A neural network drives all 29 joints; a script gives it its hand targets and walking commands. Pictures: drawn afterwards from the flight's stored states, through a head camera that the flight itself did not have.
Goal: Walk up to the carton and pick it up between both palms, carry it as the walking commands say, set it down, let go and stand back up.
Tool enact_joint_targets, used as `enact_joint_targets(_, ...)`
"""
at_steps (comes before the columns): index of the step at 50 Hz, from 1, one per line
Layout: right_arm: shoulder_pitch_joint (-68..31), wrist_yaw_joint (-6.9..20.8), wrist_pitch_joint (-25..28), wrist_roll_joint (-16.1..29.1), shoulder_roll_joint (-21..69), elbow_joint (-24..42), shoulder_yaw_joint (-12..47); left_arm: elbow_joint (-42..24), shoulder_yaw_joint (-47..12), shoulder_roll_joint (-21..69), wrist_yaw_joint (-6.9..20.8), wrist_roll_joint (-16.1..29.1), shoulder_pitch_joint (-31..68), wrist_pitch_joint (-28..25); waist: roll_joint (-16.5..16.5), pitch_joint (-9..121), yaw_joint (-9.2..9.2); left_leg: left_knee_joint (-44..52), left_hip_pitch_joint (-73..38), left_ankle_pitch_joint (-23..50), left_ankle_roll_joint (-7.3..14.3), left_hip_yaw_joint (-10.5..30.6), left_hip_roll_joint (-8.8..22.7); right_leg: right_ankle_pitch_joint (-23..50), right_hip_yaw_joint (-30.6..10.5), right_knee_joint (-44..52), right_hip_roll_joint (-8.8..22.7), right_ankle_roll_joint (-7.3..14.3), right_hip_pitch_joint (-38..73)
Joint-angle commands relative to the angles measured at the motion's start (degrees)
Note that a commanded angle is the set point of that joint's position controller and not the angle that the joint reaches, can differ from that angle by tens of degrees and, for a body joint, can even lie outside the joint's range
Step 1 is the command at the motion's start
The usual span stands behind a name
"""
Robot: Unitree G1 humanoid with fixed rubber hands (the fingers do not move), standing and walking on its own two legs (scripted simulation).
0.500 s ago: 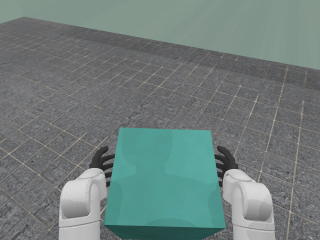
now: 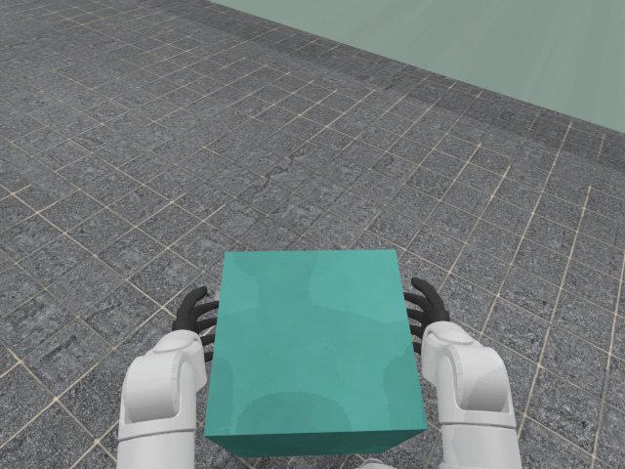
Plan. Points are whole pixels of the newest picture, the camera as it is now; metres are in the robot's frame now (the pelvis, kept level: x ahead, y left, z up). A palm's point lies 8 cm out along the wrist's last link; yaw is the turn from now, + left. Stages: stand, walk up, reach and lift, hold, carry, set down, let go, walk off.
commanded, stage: carry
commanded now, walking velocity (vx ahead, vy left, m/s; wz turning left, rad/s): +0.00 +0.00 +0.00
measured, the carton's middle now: (311, 362) +0.27 +0.02 -0.02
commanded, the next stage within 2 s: none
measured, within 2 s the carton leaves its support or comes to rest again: neither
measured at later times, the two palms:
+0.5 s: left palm (173, 438) +0.15 +0.15 +0.08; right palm (488, 456) +0.15 -0.15 +0.07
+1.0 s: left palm out of the picture +0.01 +0.13 +0.04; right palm out of the picture -0.02 -0.17 +0.02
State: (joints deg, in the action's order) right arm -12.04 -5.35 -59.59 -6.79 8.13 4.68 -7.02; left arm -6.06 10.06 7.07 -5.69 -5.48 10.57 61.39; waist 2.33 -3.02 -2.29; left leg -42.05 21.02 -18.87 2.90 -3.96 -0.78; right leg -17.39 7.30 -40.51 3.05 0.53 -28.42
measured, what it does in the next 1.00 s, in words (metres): walks backwards: right foot, then left foot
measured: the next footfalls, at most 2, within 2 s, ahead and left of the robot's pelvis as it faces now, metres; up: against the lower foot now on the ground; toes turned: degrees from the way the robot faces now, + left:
right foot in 0.12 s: +0.08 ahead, -0.12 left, +0.00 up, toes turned -3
left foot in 0.70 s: -0.17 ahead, +0.01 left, +0.00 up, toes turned +8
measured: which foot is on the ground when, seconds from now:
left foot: down 0.00-0.52, up 0.54-0.68, down 0.70-1.00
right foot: up 0.00-0.10, down 0.12-0.70, up 0.72-0.92, down 0.94-1.00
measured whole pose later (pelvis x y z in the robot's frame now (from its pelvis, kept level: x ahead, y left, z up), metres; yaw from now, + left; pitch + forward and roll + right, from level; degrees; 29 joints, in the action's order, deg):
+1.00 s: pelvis -0.27 +0.00 +0.00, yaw -4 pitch +1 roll -1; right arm -5.9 -8.0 -45.3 -3.8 7.3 5.2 -5.3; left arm -3.1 5.6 7.3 -7.5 -4.9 5.9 47.4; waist -6.9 -2.4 1.8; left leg -40.1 24.9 -17.2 10.4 -14.7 -1.5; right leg -16.6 -2.9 -40.0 -0.6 -2.3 -26.2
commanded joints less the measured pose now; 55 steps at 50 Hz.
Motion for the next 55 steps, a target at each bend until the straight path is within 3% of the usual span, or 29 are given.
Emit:
enact_joint_targets(1,-29.04,11.47,9.2,20.24,51.49,21.39,38.16,-28.26,-47.01,48.96,14.18,26.54,44.61,-9.55,-10.71,31.96,3.31,24.0,-1.91,-8.04,4.7,16.31,14.35,1.34,-6.23,-6.58,-1.66,0.05,10.62)
enact_joint_targets(6,-26.06,10.4,3.04,22.23,51.86,23.64,42.95,-25.03,-45.83,47.95,13.73,25.02,33.78,-3.85,-0.79,37.52,2.44,12.8,-11.1,20.82,2.29,9.4,10.46,10.63,-10.22,12.64,2.73,1.06,20.2)
enact_joint_targets(8,-22.65,10.7,2.84,17.74,47.86,17.14,38.55,-14.91,-39.78,44.4,14.1,19.19,27.69,-3.91,2.7,37.42,3.45,17.19,-7.92,13.03,-0.15,8.2,7.32,8.31,-10.5,8.13,3.25,1.86,20.92)
enact_joint_targets(11,-28.29,12.17,-0.15,24.51,49.1,27.21,45.03,-23.42,-46.01,46.27,14.04,22.52,29.74,-0.99,-7.64,31.73,2.41,27.98,-2.82,-19.41,1.51,14.01,12.73,-7.16,-4.57,0.13,-3.94,1.94,14.92)
enact_joint_targets(14,-25.49,12.97,-0.27,17.79,46.35,10.74,36.79,-9.14,-37.15,44.19,14.61,16.26,28.24,-1.67,-9.17,28.48,1.69,31.07,6.24,-22.72,0.91,11.45,12.21,-6.1,-2.74,-2.79,-5.15,2.29,19.49)
enact_joint_targets(15,-26.22,13.21,-0.73,20.47,48.22,14.81,39.96,-15.18,-40.05,45.05,14.62,19.0,31.01,-1.41,-10.52,28.25,1.39,31.58,9.4,-22.33,0.66,11.06,12.22,-5.91,-3.04,-4.22,-4.94,2.69,22.11)
enact_joint_targets(18,-27.39,13.49,1.61,15.48,46.73,5.41,34.35,-5.84,-34.82,44.21,15.36,15.4,32.38,-3.9,-9.85,25.8,1.22,31.0,14.75,-23.02,-0.05,7.67,11.99,-2.28,-1.41,-3.48,-5.67,2.61,25.7)
enact_joint_targets(20,-28.74,13.51,2.08,16.04,48.14,5.65,34.96,-8.19,-36.28,45.57,15.73,18.03,37.54,-4.68,-6.15,23.19,0.91,25.85,19.04,-25.08,-0.73,4.16,10.09,-4.17,-3.38,-3.0,-5.44,2.9,24.99)
enact_joint_targets(21,-29.07,13.57,3.52,11.98,46.6,-2.29,29.94,1.19,-31.31,45.19,15.99,14.31,36.03,-6.16,-3.17,21.08,0.83,22.29,20.98,-25.88,-0.85,2.93,8.44,-6.39,-5.47,-0.82,-4.45,2.88,23.17)
enact_joint_targets(23,-31.22,12.7,5.58,13.1,46.57,2.33,31.16,-1.51,-32.79,45.43,16.36,16.72,36.18,-7.87,14.66,19.52,0.75,-6.71,11.0,-15.88,-2.18,-5.89,-0.48,-22.4,-19.2,17.71,6.57,5.3,1.95)
enact_joint_targets(24,-28.49,12.5,7.69,8.02,44.17,-7.86,25.32,8.31,-27.46,43.16,16.86,12.05,34.58,-9.92,20.73,18.04,2.05,-28.23,-5.82,-9.43,-2.67,-6.21,-5.37,-33.59,-25.69,36.94,14.67,6.79,-19.68)
enact_joint_targets(26,-21.19,12.48,23.1,-10.7,32.16,-44.64,3.53,45.84,-3.84,24.66,17.75,-9.16,28.08,-24.92,16.41,18.03,4.73,-38.96,-18.16,-9.95,-0.14,-3.75,-7.47,-33.73,-11.5,42.33,11.22,-0.05,-34.0)
enact_joint_targets(28,-26.21,11.34,32.67,-2.29,29.78,-26.13,12.38,26.46,-14.67,22.13,16.27,0.39,38.44,-34.07,7.17,21.1,6.6,-32.47,-22.75,-10.91,1.03,-6.76,-6.85,-28.89,-4.32,35.05,7.36,-6.76,-34.21)
enact_joint_targets(29,-37.28,10.14,29.77,15.45,37.38,9.21,32.58,-10.11,-35.04,29.87,14.66,17.54,48.39,-30.98,6.89,19.86,7.18,-22.67,-18.74,-11.15,0.32,-7.81,-5.45,-27.36,-3.66,31.05,6.34,-8.95,-29.6)
enact_joint_targets(30,-39.91,9.89,25.44,18.46,43.6,11.48,35.53,-15.02,-39.11,37.92,13.83,19.65,50.42,-26.73,6.41,19.33,7.25,-12.44,-16.21,-11.78,-0.35,-8.61,-4.58,-24.22,-4.99,27.15,6.06,-8.8,-23.92)
enact_joint_targets(31,-36.14,10.75,25.29,8.44,41.65,-11.3,22.14,7.78,-26.99,39.08,13.55,8.9,44.41,-27.33,1.77,20.02,6.75,0.14,-16.48,-10.68,1.06,-4.93,-1.74,-23.59,-7.03,20.9,6.15,-6.13,-19.19)
enact_joint_targets(32,-36.92,10.62,25.41,10.86,42.3,-8.62,23.63,0.96,-29.71,38.06,12.31,10.5,48.66,-28.11,-6.0,22.94,6.21,15.02,-11.13,-16.97,2.64,1.88,1.65,-17.67,-7.0,9.4,2.94,-4.6,-8.84)
enact_joint_targets(33,-35.94,8.97,24.53,12.11,35.86,-4.04,22.69,-3.02,-29.63,33.66,9.88,11.49,47.47,-27.26,-22.32,25.4,5.74,28.24,-4.16,-29.3,7.84,25.13,13.52,-13.03,-5.65,-13.81,-2.39,-3.75,-5.71)
enact_joint_targets(34,-35.47,8.51,20.51,20.37,37.01,11.5,32.7,-17.1,-39.83,34.62,8.04,18.4,45.75,-22.46,-18.76,20.4,4.02,34.86,-1.41,-36.68,9.67,36.04,19.62,-9.27,-9.49,-20.87,-4.28,-3.56,-15.41)
enact_joint_targets(35,-33.51,9.16,20.6,15.56,36.78,2.0,28.23,-4.58,-34.95,34.84,7.8,12.08,37.8,-22.37,-12.43,16.54,3.4,35.23,-0.91,-35.63,7.51,34.42,22.16,-5.07,-13.01,-22.88,-3.05,-3.42,-20.76)
enact_joint_targets(36,-28.56,9.37,21.02,14.95,36.75,2.14,27.82,-1.48,-34.84,36.3,7.05,10.8,29.0,-22.69,-7.91,20.09,2.64,27.85,-12.23,-15.09,2.22,24.88,19.72,3.22,-14.54,-24.34,-0.79,-3.08,-22.61)
enact_joint_targets(38,-27.74,10.08,22.23,14.34,40.32,4.51,28.85,-4.62,-35.9,41.57,8.89,14.59,35.17,-23.61,-8.75,26.45,3.85,21.76,-12.02,7.44,4.74,24.64,17.76,3.24,-13.6,-28.65,-0.27,-2.92,-19.97)
enact_joint_targets(39,-23.23,10.25,23.47,7.61,36.61,-7.41,21.55,8.53,-27.89,37.91,9.09,8.29,30.61,-24.68,-6.63,29.66,3.25,18.85,-13.51,13.01,4.61,22.47,16.79,6.31,-12.46,-24.66,-0.41,-1.49,-15.14)
enact_joint_targets(41,-23.85,9.92,24.62,10.79,36.6,5.07,28.15,-7.83,-31.53,36.24,8.84,10.27,31.82,-26.32,-5.93,30.72,3.08,19.3,-8.66,5.48,4.85,17.34,16.56,3.45,-9.61,-15.73,-1.48,-0.96,-4.26)
enact_joint_targets(43,-27.56,9.99,19.57,18.79,41.87,18.21,39.21,-21.04,-38.69,39.77,8.94,15.79,32.72,-22.15,-2.35,31.27,3.5,15.34,-13.93,21.99,4.0,12.41,15.75,-0.76,-8.07,-3.76,-3.41,-0.08,0.66)
enact_joint_targets(46,-28.24,10.4,14.84,19.62,44.27,17.44,41.26,-16.67,-37.96,40.86,9.83,14.25,30.71,-18.2,0.54,34.11,3.2,11.76,-20.26,43.66,1.85,10.14,15.17,4.19,-7.09,11.75,-3.14,0.94,8.9)
enact_joint_targets(49,-18.35,9.63,11.32,19.04,44.41,20.59,42.67,-19.58,-40.43,40.25,10.73,16.81,24.26,-14.36,6.87,41.67,3.5,12.13,-7.62,35.1,-3.98,7.12,9.93,27.57,-13.8,2.67,5.01,4.0,30.4)
enact_joint_targets(51,-19.26,11.63,12.33,16.08,42.62,8.85,36.84,-4.77,-33.34,40.23,11.46,10.39,19.26,-15.26,1.32,39.77,3.48,18.17,-18.25,26.42,-4.09,7.24,10.45,5.48,-10.17,1.91,0.11,3.28,15.48)
enact_joint_targets(55,-26.28,12.13,6.9,22.95,48.56,23.61,45.28,-25.74,-46.78,45.82,12.9,21.09,32.33,-9.31,-9.12,30.13,2.89,32.3,-9.56,-19.13,0.05,13.47,16.66,-8.23,-6.15,-1.73,-2.07,2.74,8.94)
